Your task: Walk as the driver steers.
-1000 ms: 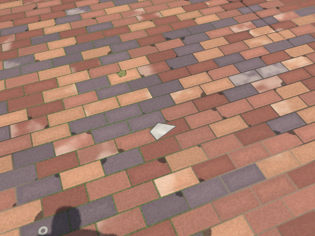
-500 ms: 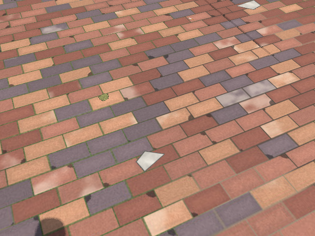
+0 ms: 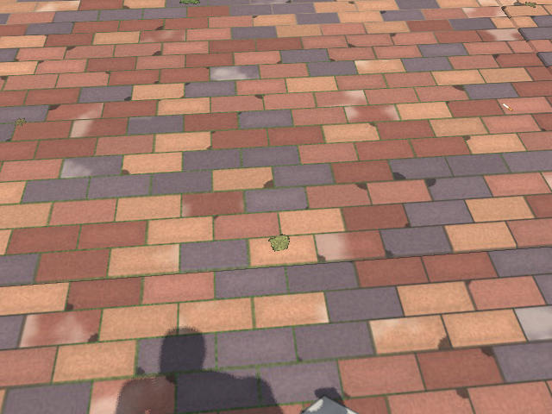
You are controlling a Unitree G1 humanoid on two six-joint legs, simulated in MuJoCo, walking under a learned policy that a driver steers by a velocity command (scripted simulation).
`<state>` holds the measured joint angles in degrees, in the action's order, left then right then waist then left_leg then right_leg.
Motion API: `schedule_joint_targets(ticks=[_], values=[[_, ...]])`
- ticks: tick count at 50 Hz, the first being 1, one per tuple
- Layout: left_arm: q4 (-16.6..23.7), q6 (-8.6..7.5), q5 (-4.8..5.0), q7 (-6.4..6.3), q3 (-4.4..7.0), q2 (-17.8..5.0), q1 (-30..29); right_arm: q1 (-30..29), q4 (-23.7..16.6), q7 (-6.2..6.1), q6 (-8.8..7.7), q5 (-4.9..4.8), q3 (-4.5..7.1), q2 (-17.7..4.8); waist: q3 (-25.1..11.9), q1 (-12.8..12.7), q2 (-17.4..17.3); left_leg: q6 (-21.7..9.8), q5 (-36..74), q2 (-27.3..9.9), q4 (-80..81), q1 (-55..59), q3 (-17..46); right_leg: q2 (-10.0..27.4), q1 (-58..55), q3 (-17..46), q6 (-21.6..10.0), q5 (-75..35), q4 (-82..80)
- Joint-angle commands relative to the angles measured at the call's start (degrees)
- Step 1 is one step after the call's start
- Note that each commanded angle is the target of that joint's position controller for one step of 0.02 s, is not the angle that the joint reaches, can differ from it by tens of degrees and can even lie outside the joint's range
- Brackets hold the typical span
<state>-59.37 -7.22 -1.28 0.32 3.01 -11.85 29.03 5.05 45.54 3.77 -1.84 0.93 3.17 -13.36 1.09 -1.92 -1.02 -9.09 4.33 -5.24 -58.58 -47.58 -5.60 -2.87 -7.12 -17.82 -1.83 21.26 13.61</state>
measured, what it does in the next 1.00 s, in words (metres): walks ahead, turning left: left foot, then right foot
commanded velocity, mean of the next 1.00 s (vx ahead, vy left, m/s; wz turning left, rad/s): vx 0.99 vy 0.00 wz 0.94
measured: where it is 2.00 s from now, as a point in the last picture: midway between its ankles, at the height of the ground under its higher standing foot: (115, 212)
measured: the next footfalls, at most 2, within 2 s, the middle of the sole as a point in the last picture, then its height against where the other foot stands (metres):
left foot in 0.14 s outside the picture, level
right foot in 0.58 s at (294, 312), level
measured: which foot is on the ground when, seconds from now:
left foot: up 0.00-0.12, down 0.14-0.58, up 0.60-1.00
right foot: down 0.00-0.14, up 0.16-0.56, down 0.58-1.00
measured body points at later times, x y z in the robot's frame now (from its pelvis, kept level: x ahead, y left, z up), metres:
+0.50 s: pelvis +0.45 +0.03 +0.00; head +0.48 +0.06 +0.45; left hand +0.64 +0.32 -0.05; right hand +0.53 -0.25 -0.12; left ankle +0.27 +0.02 -0.73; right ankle +0.72 -0.05 -0.68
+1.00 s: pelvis +0.82 +0.24 -0.02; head +0.84 +0.27 +0.43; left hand +0.55 +0.32 -0.15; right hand +1.15 +0.36 -0.06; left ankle +0.89 +0.42 -0.71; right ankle +0.75 -0.02 -0.72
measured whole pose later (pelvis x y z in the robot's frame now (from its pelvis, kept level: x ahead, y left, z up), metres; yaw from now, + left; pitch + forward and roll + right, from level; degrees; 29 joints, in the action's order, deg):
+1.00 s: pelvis +0.82 +0.24 -0.02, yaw +55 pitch +2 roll -2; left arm -52.5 -5.2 -1.6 -0.8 1.8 -14.6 30.6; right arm -5.1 33.2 5.5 -1.5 2.7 0.5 -16.5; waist 3.0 -4.6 -2.0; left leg -11.1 -3.6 0.8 -41.7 -39.7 -7.6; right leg 2.2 -14.3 -19.1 4.6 26.2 17.7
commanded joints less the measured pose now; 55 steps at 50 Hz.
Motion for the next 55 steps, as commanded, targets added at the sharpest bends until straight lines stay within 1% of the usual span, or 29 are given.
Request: schedule_joint_targets(ticks=[1,4,6,7,8,9,10,11,12,15,18,24,26,28,29,30,31,32,33,37,41,45,48,49,51,52,53,54,55], values=[[4.0,-1.02,0.15,-1.59,0.03,-6.0,-3.2,-5.0,-4.6,0.89,-0.54,0.12,-1.03,-0.4,9.0,3.5,2.2,-1.8,2.7,3.0,12.2,9.5,-5.5,13.8,9.8,-1.1,2.8,-52.1,-6.5],[5.1,0.50,0.08,-3.91,1.23,-11.9,-3.0,1.3,-3.2,0.60,-0.13,-0.31,-0.10,-4.1,2.0,8.2,6.7,-3.7,-2.4,9.4,16.0,21.4,-9.5,16.5,1.9,-1.8,3.5,-84.3,8.1],[7.7,2.25,-0.71,-4.05,2.43,-14.8,-9.0,21.2,2.0,-0.61,0.51,-0.31,2.29,-9.2,-6.7,17.8,8.4,-6.6,-11.3,10.9,16.6,40.7,-5.9,18.7,6.2,1.0,1.5,-88.1,32.8],[9.0,3.06,-0.78,-3.13,2.91,-15.0,-12.5,29.9,4.8,-1.76,0.42,-0.74,4.11,-11.5,-9.5,21.8,4.6,-9.3,-15.4,10.0,22.7,52.6,-0.6,15.4,14.8,1.5,0.0,-68.1,54.9],[11.6,2.52,-1.03,-1.32,1.25,-7.4,-16.7,22.9,5.1,-2.67,0.74,-1.84,4.84,-12.2,-1.9,15.7,-8.8,-10.6,-17.1,5.3,23.9,54.6,10.1,3.7,34.5,4.2,-0.3,-5.6,75.0],[18.5,1.04,-0.36,-1.08,-0.14,-3.0,-13.1,18.2,2.7,-2.16,0.91,0.32,4.99,-17.2,-6.4,6.3,-11.6,-20.0,-9.7,-3.6,27.7,64.8,36.9,0.3,54.0,14.3,2.1,7.1,85.9],[20.9,-0.81,-0.16,-0.67,-0.80,-4.9,-15.0,19.4,1.7,-2.74,0.89,1.14,5.23,-16.6,-10.8,8.2,-6.4,-22.6,-28.8,-9.9,42.0,67.1,52.1,1.9,60.4,22.5,1.9,4.9,83.2],[20.2,-1.64,-0.26,-0.43,-0.49,-7.8,-16.7,18.7,2.2,-3.32,0.48,1.24,4.35,-11.8,-3.7,6.5,3.3,-19.0,-34.5,-9.9,47.4,59.1,51.1,5.3,60.3,23.6,1.5,1.3,76.2],[20.3,-1.41,-0.85,-0.33,-0.42,-8.0,-18.1,16.7,2.4,-3.60,-0.13,1.09,3.77,-10.2,-0.1,3.4,7.0,-16.1,-31.2,-7.8,48.0,50.6,46.6,7.1,56.6,23.5,2.0,-0.5,70.4],[20.2,2.49,-3.36,0.05,-1.26,-6.6,-18.0,13.7,1.1,-4.15,-2.92,-0.37,2.54,-8.9,3.6,-1.1,9.4,-12.9,-21.0,-0.7,48.6,33.1,34.6,10.8,47.2,22.5,5.2,-1.1,59.9],[25.1,3.37,-2.33,0.78,-2.27,-5.6,-28.4,15.6,0.6,-3.70,-4.27,-0.55,2.95,-10.8,6.1,1.6,6.6,-10.8,-9.5,4.6,50.0,25.3,27.6,10.6,42.2,18.7,6.7,-11.6,42.8],[29.8,2.85,-0.17,0.75,-2.79,-6.4,-36.2,20.6,0.7,-2.76,-3.75,-1.17,4.15,-12.7,1.6,7.5,-2.4,-4.7,11.8,4.8,43.1,38.8,27.3,4.4,33.9,17.6,3.4,-25.7,19.3],[28.4,2.46,-0.08,-0.12,-1.35,-10.0,-29.6,18.5,-0.2,-3.12,-3.78,-0.96,4.54,-14.5,-3.1,4.0,-3.1,-1.9,23.4,4.7,34.5,42.0,28.2,1.6,23.1,18.4,2.5,-21.1,15.9],[23.6,2.08,0.05,-1.90,1.41,-15.7,-8.2,12.2,-1.9,-2.63,-4.20,-0.29,4.88,-16.6,-14.0,-8.8,-2.8,0.4,22.9,7.2,9.9,34.8,26.4,4.3,0.0,19.7,1.1,-12.4,18.2],[21.5,1.96,-1.83,-3.00,2.69,-19.2,4.1,10.6,-4.2,-2.73,-4.73,0.05,2.57,-7.9,-21.2,-11.8,6.3,0.1,-8.5,10.8,-10.8,23.8,22.4,17.2,-13.5,32.9,0.4,8.3,18.1],[22.7,1.87,-3.73,-2.17,3.17,-23.0,-3.0,18.9,-8.0,-2.91,-4.47,-3.80,0.46,-2.3,-27.1,-1.8,26.7,2.0,-33.5,14.6,-23.6,8.4,16.1,32.3,-19.6,68.5,-5.0,19.7,2.7],[24.4,2.47,-3.05,-1.48,3.16,-17.2,-11.1,16.5,-6.0,-3.71,-3.14,-1.92,0.37,-7.4,-19.2,-1.4,17.1,1.3,-26.6,8.8,-26.8,2.0,13.9,29.6,-11.2,69.8,-7.0,33.3,-0.2],[24.6,2.79,-2.28,-1.30,1.78,-11.7,-14.4,11.9,-5.7,-3.11,-2.34,-0.40,0.94,-9.6,-11.4,-1.7,8.8,1.7,-22.1,6.0,-24.1,1.9,11.9,26.2,-3.1,57.4,-6.4,27.0,0.6],[23.0,2.88,-2.24,-1.09,1.25,-9.5,-14.0,9.8,-5.9,-2.27,-1.77,0.28,1.04,-9.5,-6.8,-1.3,3.0,2.2,-20.4,4.1,-21.4,3.4,11.1,23.8,3.5,48.0,-5.7,14.9,0.8],[15.8,0.96,-0.32,0.01,0.38,-6.8,-8.0,3.7,-10.9,0.43,0.89,1.32,-0.61,-4.5,0.1,1.4,5.6,2.6,-18.2,-0.6,-18.9,1.1,10.6,20.1,11.9,28.1,-2.6,-6.3,-2.3],[14.5,-0.47,-0.31,0.45,0.52,-8.5,-10.0,-1.6,-14.3,1.03,1.51,0.76,-1.25,-5.3,3.1,3.8,5.1,2.9,-6.7,-0.7,-11.1,1.5,8.1,17.2,16.0,12.5,-0.8,-20.0,-5.9],[11.8,-0.52,-0.44,-0.15,0.80,-10.8,-4.3,-11.5,-16.5,2.43,1.22,1.13,-2.02,-5.3,8.8,0.9,2.2,0.2,-2.9,1.8,7.6,5.9,-1.9,14.6,11.9,2.6,1.2,-35.7,-8.1],[11.2,0.73,-0.20,-1.49,1.24,-14.6,-0.7,-9.0,-14.9,2.04,0.55,1.64,-2.08,-5.3,4.7,3.0,5.2,-2.4,-7.4,8.9,14.9,17.1,-6.8,15.9,5.3,0.8,1.9,-75.5,2.5],[11.2,1.53,-0.10,-1.99,1.49,-16.5,-1.2,-2.2,-12.7,1.47,-0.02,2.26,-1.70,-6.0,1.5,6.8,6.2,-2.9,-9.8,11.3,17.5,25.6,-5.2,17.1,6.1,1.8,1.2,-81.8,11.6],[12.2,2.15,0.74,-1.91,1.12,-16.8,-4.6,18.2,-4.7,-0.48,-1.19,3.02,0.19,-9.0,-6.9,15.4,6.2,-4.9,-0.1,10.3,30.6,50.9,2.8,16.2,14.9,2.5,-0.6,-69.8,38.1],[13.6,2.41,0.59,-1.33,0.44,-10.9,-2.3,15.0,-4.2,-1.82,-1.04,2.26,1.57,-13.4,-11.4,9.2,-7.3,-3.7,22.3,-2.9,25.4,66.3,15.9,5.7,31.1,2.7,0.9,1.2,61.1],[16.1,2.91,3.78,-1.88,-1.14,-7.7,6.9,15.4,-7.3,-2.08,-1.41,2.31,2.26,-17.9,-29.4,5.1,-8.1,-15.0,60.8,-22.7,18.7,81.7,38.5,3.7,41.4,16.9,1.1,15.6,81.4],[15.2,0.02,5.03,-1.68,0.23,-14.6,-0.7,18.8,-7.5,-2.27,-1.13,0.35,1.99,-14.5,-35.5,12.1,-0.7,-18.5,43.8,-19.4,27.3,78.9,39.0,1.4,42.5,31.7,1.9,13.4,82.8],[16.9,-0.01,6.99,-1.76,0.71,-13.6,-3.1,14.8,-5.1,-1.70,-2.04,-0.49,2.37,-14.8,-24.2,7.7,2.9,-16.7,29.3,-18.1,32.5,68.7,32.6,4.3,46.6,29.2,2.4,9.9,76.2]])
Keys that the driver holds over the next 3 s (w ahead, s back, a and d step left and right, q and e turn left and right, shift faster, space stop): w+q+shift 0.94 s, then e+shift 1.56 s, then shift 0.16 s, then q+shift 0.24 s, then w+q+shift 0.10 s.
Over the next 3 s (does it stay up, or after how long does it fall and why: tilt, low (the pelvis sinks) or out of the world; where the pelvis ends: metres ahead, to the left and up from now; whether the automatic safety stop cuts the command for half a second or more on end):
stays up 1.10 0.50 0.00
